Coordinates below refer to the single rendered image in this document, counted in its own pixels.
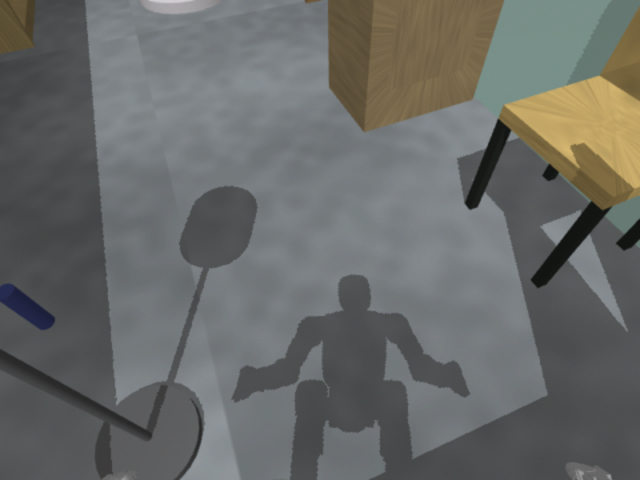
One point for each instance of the chair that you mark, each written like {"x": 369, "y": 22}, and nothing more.
{"x": 589, "y": 132}

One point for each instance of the right robot hand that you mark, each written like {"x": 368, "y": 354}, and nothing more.
{"x": 578, "y": 471}

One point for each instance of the floor lamp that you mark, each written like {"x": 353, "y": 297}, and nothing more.
{"x": 155, "y": 431}

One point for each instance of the can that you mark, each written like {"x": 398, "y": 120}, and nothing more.
{"x": 20, "y": 303}

